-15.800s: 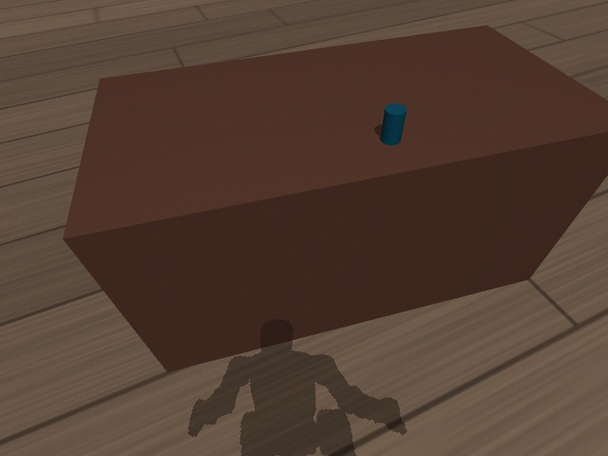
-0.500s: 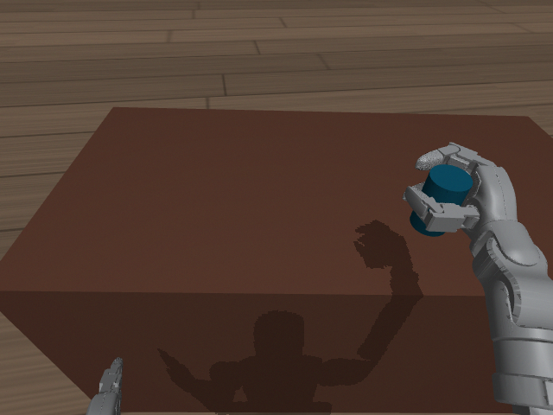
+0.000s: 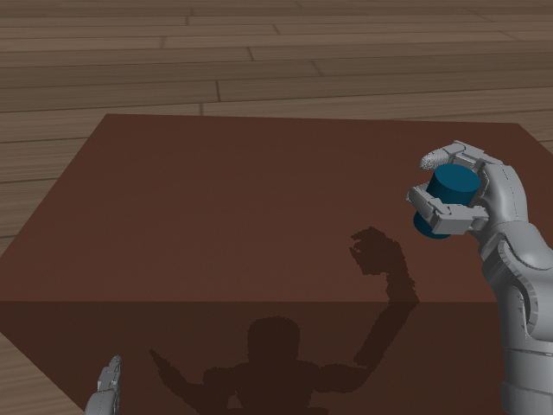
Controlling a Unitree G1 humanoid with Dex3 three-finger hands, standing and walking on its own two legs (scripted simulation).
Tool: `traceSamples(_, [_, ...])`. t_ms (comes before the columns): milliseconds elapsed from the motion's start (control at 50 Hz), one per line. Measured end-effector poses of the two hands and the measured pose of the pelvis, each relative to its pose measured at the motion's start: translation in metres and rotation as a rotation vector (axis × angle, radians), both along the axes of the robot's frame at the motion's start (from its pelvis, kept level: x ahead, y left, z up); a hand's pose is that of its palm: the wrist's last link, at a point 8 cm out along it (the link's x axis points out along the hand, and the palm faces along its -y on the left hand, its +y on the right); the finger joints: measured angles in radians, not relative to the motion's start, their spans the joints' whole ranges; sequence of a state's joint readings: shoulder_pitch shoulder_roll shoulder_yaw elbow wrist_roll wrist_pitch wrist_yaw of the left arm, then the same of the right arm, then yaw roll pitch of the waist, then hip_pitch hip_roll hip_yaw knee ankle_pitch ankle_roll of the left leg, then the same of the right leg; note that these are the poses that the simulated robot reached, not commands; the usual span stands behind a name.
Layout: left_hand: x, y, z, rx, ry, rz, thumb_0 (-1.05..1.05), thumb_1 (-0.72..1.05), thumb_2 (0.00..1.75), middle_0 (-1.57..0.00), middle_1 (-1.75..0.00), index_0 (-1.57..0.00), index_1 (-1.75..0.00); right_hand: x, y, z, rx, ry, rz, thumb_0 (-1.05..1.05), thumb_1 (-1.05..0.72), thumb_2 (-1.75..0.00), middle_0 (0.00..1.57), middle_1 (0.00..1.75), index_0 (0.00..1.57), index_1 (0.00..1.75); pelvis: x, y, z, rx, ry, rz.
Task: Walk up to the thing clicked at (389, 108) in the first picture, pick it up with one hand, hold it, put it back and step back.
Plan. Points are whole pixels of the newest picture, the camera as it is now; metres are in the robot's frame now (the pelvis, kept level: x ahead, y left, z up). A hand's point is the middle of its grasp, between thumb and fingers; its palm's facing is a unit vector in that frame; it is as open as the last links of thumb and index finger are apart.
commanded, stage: hold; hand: right
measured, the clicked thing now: (443, 202) +0.34 -0.18 +0.20
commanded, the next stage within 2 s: none
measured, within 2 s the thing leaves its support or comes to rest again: neither
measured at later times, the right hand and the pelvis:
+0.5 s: hand (443, 190) +0.34 -0.17 +0.22, palm faces +0.07 +1.00 -0.02, open 6.8 cm; pelvis +0.01 +0.00 +0.00, yaw +0 degrees
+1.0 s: hand (441, 196) +0.33 -0.17 +0.22, palm faces +0.07 +1.00 -0.02, open 6.8 cm; pelvis +0.00 +0.00 +0.00, yaw +0 degrees
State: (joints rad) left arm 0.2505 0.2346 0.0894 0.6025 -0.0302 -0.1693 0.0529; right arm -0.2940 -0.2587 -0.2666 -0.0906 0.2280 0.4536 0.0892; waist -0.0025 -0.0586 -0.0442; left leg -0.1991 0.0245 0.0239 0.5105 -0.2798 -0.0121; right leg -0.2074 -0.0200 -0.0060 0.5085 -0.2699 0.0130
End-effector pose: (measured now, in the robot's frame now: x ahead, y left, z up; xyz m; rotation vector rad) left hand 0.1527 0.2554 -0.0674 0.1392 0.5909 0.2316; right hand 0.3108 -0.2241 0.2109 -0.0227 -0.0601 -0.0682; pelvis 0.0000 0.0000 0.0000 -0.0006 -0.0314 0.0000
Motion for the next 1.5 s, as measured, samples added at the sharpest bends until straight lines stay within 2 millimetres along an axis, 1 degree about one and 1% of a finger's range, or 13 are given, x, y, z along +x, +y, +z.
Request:
traceSamples(320, [0.008, -0.001, -0.001, -0.009, -0.010, -0.008, -0.01, -0.53, 0.04, -0.05, -0.06, -0.06, -0.04, -0.001, 0.001, 0.012, -0.002, 0.003, 0.001, -0.01, 0.03, -1.15, 0.92, 1.10, 0.92, 1.12, 0.005, 0.000, 0.000, 0.000, -0.001, -0.005])
traceSamples(500, [0.007, 0.003, -0.001, -0.004, -0.003, -0.008, -0.01, -0.53, 0.05, -0.05, -0.06, -0.05, -0.04, 0.000, -0.002, 0.010, 0.002, 0.018, -0.004, -0.01, 0.03, -1.15, 0.92, 1.11, 0.91, 1.12, 0.006, 0.001, 0.000, 0.000, 0.000, -0.006])
traceSamples(780, [0.008, 0.001, -0.001, -0.011, -0.010, -0.011, -0.01, -0.53, 0.05, -0.05, -0.06, -0.05, -0.04, -0.008, -0.002, 0.012, -0.006, 0.012, -0.005, -0.01, 0.03, -1.15, 0.92, 1.11, 0.91, 1.12, 0.003, 0.001, 0.000, 0.000, -0.007, -0.007])
traceSamples(900, [0.005, 0.001, -0.001, -0.010, -0.015, -0.014, -0.01, -0.53, 0.05, -0.05, -0.06, -0.06, -0.04, -0.008, 0.001, 0.009, 0.000, 0.023, 0.009, -0.01, 0.03, -1.15, 0.92, 1.11, 0.91, 1.12, 0.001, 0.003, 0.001, 0.000, -0.008, -0.007])
traceSamples(1080, [-0.001, 0.006, -0.003, -0.003, -0.004, -0.004, -0.01, -0.53, 0.05, -0.05, -0.06, -0.05, -0.04, -0.008, 0.001, 0.007, -0.004, 0.017, -0.009, -0.01, 0.03, -1.15, 0.92, 1.11, 0.91, 1.12, -0.001, 0.004, 0.000, -0.001, -0.006, -0.003])
traceSamples(1340, [0.008, 0.005, 0.000, -0.005, -0.033, -0.009, -0.01, -0.53, 0.05, -0.05, -0.06, -0.05, -0.04, -0.011, 0.004, 0.006, -0.004, 0.014, -0.003, -0.01, 0.03, -1.15, 0.92, 1.11, 0.91, 1.12, 0.001, 0.006, 0.000, -0.001, -0.009, -0.008])
traceSamples(1500, [0.004, 0.006, -0.003, -0.008, -0.009, -0.009, -0.01, -0.54, 0.05, -0.05, -0.06, -0.05, -0.04, -0.010, 0.003, 0.004, -0.003, 0.018, -0.010, -0.01, 0.03, -1.15, 0.92, 1.11, 0.91, 1.12, 0.002, 0.007, 0.000, -0.002, -0.008, -0.007])
